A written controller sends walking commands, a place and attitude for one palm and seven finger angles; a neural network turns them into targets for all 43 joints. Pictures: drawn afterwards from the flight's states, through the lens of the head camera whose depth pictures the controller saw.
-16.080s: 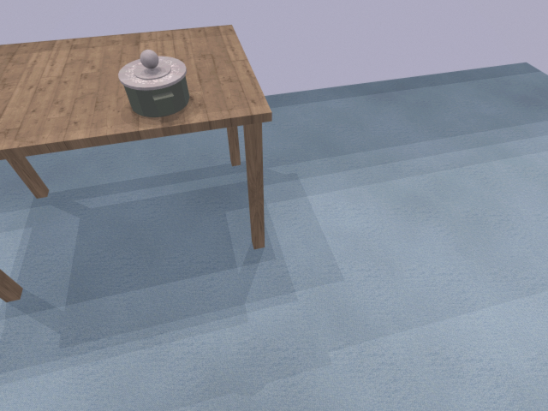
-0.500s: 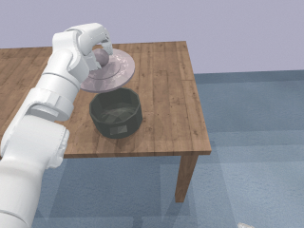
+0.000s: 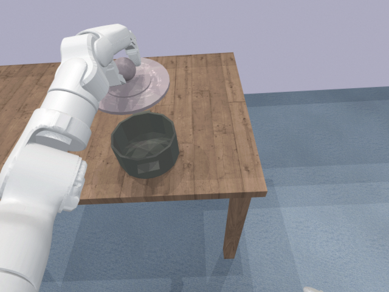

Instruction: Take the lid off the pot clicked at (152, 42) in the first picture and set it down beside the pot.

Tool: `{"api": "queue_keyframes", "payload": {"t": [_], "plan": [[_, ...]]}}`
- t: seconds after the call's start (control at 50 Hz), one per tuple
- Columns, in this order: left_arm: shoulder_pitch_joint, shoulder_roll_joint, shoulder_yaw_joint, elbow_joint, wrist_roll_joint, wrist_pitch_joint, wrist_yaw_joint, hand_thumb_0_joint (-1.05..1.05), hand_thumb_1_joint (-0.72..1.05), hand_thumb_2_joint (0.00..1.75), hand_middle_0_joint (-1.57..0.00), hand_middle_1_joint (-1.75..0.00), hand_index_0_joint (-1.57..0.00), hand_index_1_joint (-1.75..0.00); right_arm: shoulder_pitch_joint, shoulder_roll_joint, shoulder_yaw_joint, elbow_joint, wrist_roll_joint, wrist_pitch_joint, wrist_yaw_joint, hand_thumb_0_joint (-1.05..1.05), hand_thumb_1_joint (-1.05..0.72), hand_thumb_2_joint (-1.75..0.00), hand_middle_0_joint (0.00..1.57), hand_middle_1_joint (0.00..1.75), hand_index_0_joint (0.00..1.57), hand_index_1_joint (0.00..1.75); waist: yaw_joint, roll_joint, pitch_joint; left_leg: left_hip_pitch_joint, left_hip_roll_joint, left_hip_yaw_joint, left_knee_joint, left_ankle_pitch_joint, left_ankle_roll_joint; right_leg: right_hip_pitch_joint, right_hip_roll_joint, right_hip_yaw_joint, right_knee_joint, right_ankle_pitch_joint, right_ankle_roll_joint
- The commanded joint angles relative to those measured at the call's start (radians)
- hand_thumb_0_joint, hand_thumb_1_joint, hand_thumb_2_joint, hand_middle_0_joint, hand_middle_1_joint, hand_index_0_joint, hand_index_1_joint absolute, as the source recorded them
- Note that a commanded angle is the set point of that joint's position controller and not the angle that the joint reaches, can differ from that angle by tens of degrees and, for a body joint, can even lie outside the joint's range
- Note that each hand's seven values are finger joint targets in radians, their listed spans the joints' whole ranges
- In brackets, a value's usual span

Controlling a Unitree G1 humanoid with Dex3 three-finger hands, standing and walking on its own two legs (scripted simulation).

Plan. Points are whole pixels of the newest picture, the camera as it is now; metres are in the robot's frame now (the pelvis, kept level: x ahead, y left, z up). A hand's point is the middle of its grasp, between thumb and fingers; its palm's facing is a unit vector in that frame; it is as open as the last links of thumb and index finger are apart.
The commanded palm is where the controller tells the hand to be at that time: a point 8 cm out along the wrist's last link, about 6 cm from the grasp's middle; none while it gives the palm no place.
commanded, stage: move the lid sideways beside the pot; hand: left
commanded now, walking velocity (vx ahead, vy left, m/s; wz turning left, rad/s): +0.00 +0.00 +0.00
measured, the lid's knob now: (124, 69) +0.51 +0.14 +0.21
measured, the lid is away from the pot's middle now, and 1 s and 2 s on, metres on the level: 0.02 0.14 0.22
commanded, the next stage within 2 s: lower the lid onto the table in 1.84 s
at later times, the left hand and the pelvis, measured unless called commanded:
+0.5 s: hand (69, 83) +0.45 +0.22 +0.22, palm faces -0.29 -0.10 -0.95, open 8.1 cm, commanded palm +0.46 +0.23 +0.30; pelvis -0.01 +0.00 +0.00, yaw +2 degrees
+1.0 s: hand (48, 83) +0.46 +0.27 +0.22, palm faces -0.30 -0.09 -0.95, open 8.1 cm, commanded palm +0.46 +0.28 +0.30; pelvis -0.01 +0.02 +0.00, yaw +1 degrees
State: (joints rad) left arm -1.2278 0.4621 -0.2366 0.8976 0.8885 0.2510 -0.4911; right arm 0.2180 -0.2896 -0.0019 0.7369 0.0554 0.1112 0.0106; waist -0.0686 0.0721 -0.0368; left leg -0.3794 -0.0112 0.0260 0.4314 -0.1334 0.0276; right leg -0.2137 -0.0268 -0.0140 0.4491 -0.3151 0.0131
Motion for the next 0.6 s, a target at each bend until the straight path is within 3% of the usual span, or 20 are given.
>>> {"api": "queue_keyframes", "payload": {"t": [0.0,0.02,0.06,0.1,0.12,0.14,0.18,0.2,0.22,0.24,0.28,0.3,0.34,0.38,0.4,0.42,0.44,0.5,0.52,0.58], "plan": [[-0.618,0.341,0.114,-0.233,0.033,0.012,0.054,0.0,0.65,1.0,-0.97,-1.13,-0.74,-1.04,-0.058,-0.144,-0.05,-0.126,0.002,-0.021,-0.007,0.0,-0.9,-0.9,0.2,0.3,0.2,0.3,0.024,-0.101,-0.466,0.384,-0.047,-0.033,0.04,0.288,0.054,-0.016,0.065,-0.012,-0.046,0.462,-0.046],[-0.624,0.381,0.14,-0.255,0.041,0.006,0.049,0.0,0.65,1.0,-0.97,-1.13,-0.74,-1.04,-0.051,-0.143,-0.047,-0.131,0.001,-0.022,-0.01,0.0,-0.9,-0.9,0.2,0.3,0.2,0.3,0.021,-0.103,-0.483,0.394,-0.047,-0.029,0.041,0.285,0.058,-0.003,0.064,-0.004,-0.044,0.467,-0.041],[-0.622,0.367,0.123,-0.287,0.033,-0.004,0.033,0.0,0.65,1.0,-0.97,-1.13,-0.74,-1.04,-0.06,-0.14,-0.049,-0.14,0.005,-0.022,-0.012,0.0,-0.9,-0.9,0.2,0.3,0.2,0.3,0.015,-0.104,-0.47,0.4,-0.047,-0.03,0.047,0.287,0.06,-0.012,0.065,-0.006,-0.043,0.473,-0.038],[-0.596,0.348,0.087,-0.234,0.015,0.003,0.011,0.0,0.65,1.0,-0.97,-1.13,-0.74,-1.04,-0.065,-0.15,-0.051,-0.127,0.008,-0.017,-0.01,0.0,-0.9,-0.9,0.2,0.3,0.2,0.3,0.014,-0.099,-0.408,0.373,-0.056,-0.03,0.051,0.294,0.057,-0.044,0.063,-0.017,-0.055,0.477,-0.042],[-0.602,0.373,0.114,-0.28,0.023,-0.005,0.012,0.0,0.65,1.0,-0.97,-1.13,-0.74,-1.04,-0.048,-0.146,-0.051,-0.135,0.01,-0.015,-0.011,0.0,-0.9,-0.9,0.2,0.3,0.2,0.3,0.006,-0.099,-0.436,0.395,-0.049,-0.027,0.051,0.277,0.062,-0.029,0.068,-0.007,-0.049,0.463,-0.036],[-0.614,0.428,0.153,-0.322,0.026,-0.019,0.013,0.0,0.65,1.0,-0.97,-1.13,-0.74,-1.04,-0.056,-0.152,-0.052,-0.142,0.008,-0.017,-0.013,0.0,-0.9,-0.9,0.2,0.3,0.2,0.3,0.014,-0.089,-0.462,0.406,-0.05,-0.031,0.056,0.284,0.064,-0.015,0.067,-0.003,-0.049,0.476,-0.038],[-0.596,0.367,0.101,-0.337,0.017,-0.031,0.004,0.0,0.65,1.0,-0.97,-1.13,-0.74,-1.04,-0.069,-0.141,-0.05,-0.151,0.013,-0.016,-0.013,0.0,-0.9,-0.9,0.2,0.3,0.2,0.3,0.004,-0.062,-0.434,0.417,-0.051,-0.034,0.06,0.295,0.063,-0.047,0.069,-0.009,-0.049,0.457,-0.039],[-0.59,0.387,0.1,-0.277,0.005,-0.018,-0.009,0.0,0.65,1.0,-0.97,-1.13,-0.74,-1.04,-0.078,-0.153,-0.053,-0.134,0.01,-0.02,-0.008,0.0,-0.9,-0.9,0.2,0.3,0.2,0.3,0.018,-0.068,-0.398,0.392,-0.061,-0.042,0.065,0.322,0.058,-0.071,0.065,-0.019,-0.058,0.474,-0.045],[-0.566,0.401,0.126,-0.301,0.013,-0.02,-0.004,0.0,0.65,1.0,-0.97,-1.13,-0.74,-1.04,-0.048,-0.15,-0.053,-0.135,0.015,-0.009,-0.009,0.0,-0.9,-0.9,0.2,0.3,0.2,0.3,0.001,-0.09,-0.413,0.402,-0.046,-0.032,0.059,0.291,0.061,-0.047,0.072,-0.012,-0.049,0.45,-0.036],[-0.584,0.436,0.15,-0.348,0.014,-0.032,-0.002,0.0,0.65,1.0,-0.97,-1.13,-0.74,-1.04,-0.06,-0.157,-0.054,-0.145,0.015,-0.007,-0.01,0.0,-0.9,-0.9,0.2,0.3,0.2,0.3,0.011,-0.072,-0.447,0.414,-0.047,-0.036,0.061,0.293,0.061,-0.036,0.07,-0.01,-0.049,0.454,-0.039],[-0.592,0.38,0.097,-0.333,0.013,-0.036,-0.005,0.0,0.65,1.0,-0.97,-1.13,-0.74,-1.04,-0.065,-0.147,-0.05,-0.141,0.017,-0.004,-0.012,0.0,-0.9,-0.9,0.2,0.3,0.2,0.3,-0.005,-0.049,-0.418,0.418,-0.05,-0.042,0.065,0.289,0.059,-0.069,0.075,-0.018,-0.051,0.427,-0.042],[-0.6,0.381,0.089,-0.313,0.009,-0.026,-0.015,0.0,0.65,1.0,-0.97,-1.13,-0.74,-1.04,-0.068,-0.157,-0.056,-0.134,0.017,-0.006,-0.008,0.0,-0.9,-0.9,0.2,0.3,0.2,0.3,0.003,-0.032,-0.411,0.421,-0.055,-0.046,0.069,0.315,0.057,-0.088,0.074,-0.022,-0.062,0.438,-0.046],[-0.61,0.471,0.162,-0.325,0.021,-0.037,-0.005,0.0,0.65,1.0,-0.97,-1.13,-0.74,-1.04,-0.051,-0.162,-0.053,-0.137,0.017,-0.001,-0.012,0.0,-0.9,-0.9,0.2,0.3,0.2,0.3,0.002,-0.041,-0.435,0.416,-0.046,-0.046,0.057,0.253,0.057,-0.066,0.078,-0.018,-0.06,0.393,-0.044],[-0.629,0.423,0.115,-0.333,0.013,-0.051,-0.011,0.0,0.65,1.0,-0.97,-1.13,-0.74,-1.04,-0.061,-0.152,-0.05,-0.14,0.021,-0.001,-0.015,0.0,-0.9,-0.9,0.2,0.3,0.2,0.3,-0.009,-0.029,-0.431,0.426,-0.048,-0.047,0.063,0.258,0.057,-0.081,0.077,-0.019,-0.058,0.394,-0.044],[-0.634,0.403,0.087,-0.307,0.006,-0.045,-0.021,0.0,0.65,1.0,-0.97,-1.13,-0.74,-1.04,-0.071,-0.159,-0.052,-0.134,0.02,-0.004,-0.01,0.0,-0.9,-0.9,0.2,0.3,0.2,0.3,-0.002,0.005,-0.422,0.424,-0.057,-0.056,0.067,0.284,0.051,-0.103,0.077,-0.029,-0.063,0.393,-0.051],[-0.615,0.401,0.094,-0.285,0.016,-0.044,-0.017,0.0,0.65,1.0,-0.97,-1.13,-0.74,-1.04,-0.044,-0.153,-0.051,-0.127,0.022,0.001,-0.011,0.0,-0.9,-0.9,0.2,0.3,0.2,0.3,-0.016,-0.024,-0.413,0.426,-0.045,-0.052,0.062,0.251,0.052,-0.107,0.084,-0.028,-0.058,0.356,-0.044],[-0.615,0.434,0.121,-0.273,0.02,-0.049,-0.017,0.0,0.65,1.0,-0.97,-1.13,-0.74,-1.04,-0.044,-0.162,-0.053,-0.124,0.02,0.006,-0.013,0.0,-0.9,-0.9,0.2,0.3,0.2,0.3,-0.01,-0.03,-0.405,0.416,-0.043,-0.052,0.058,0.229,0.053,-0.111,0.083,-0.03,-0.065,0.34,-0.047],[-0.648,0.407,0.085,-0.289,0.007,-0.065,-0.025,0.0,0.65,1.0,-0.97,-1.13,-0.74,-1.04,-0.045,-0.165,-0.054,-0.125,0.021,0.004,-0.015,0.0,-0.9,-0.9,0.2,0.3,0.2,0.3,-0.012,0.013,-0.431,0.442,-0.047,-0.061,0.065,0.26,0.051,-0.122,0.084,-0.037,-0.067,0.349,-0.052],[-0.676,0.437,0.107,-0.335,0.015,-0.075,-0.02,0.0,0.65,1.0,-0.97,-1.13,-0.74,-1.04,-0.037,-0.159,-0.052,-0.13,0.021,0.0,-0.011,0.0,-0.9,-0.9,0.2,0.3,0.2,0.3,-0.013,0.023,-0.461,0.463,-0.042,-0.065,0.061,0.267,0.048,-0.111,0.086,-0.032,-0.061,0.338,-0.048],[-0.645,0.471,0.139,-0.281,0.015,-0.094,-0.02,0.0,0.65,1.0,-0.97,-1.13,-0.74,-1.04,-0.028,-0.162,-0.052,-0.126,0.02,0.004,-0.016,0.0,-0.9,-0.9,0.2,0.3,0.2,0.3,-0.008,-0.006,-0.448,0.44,-0.042,-0.069,0.057,0.229,0.051,-0.117,0.087,-0.038,-0.065,0.31,-0.051]]}}
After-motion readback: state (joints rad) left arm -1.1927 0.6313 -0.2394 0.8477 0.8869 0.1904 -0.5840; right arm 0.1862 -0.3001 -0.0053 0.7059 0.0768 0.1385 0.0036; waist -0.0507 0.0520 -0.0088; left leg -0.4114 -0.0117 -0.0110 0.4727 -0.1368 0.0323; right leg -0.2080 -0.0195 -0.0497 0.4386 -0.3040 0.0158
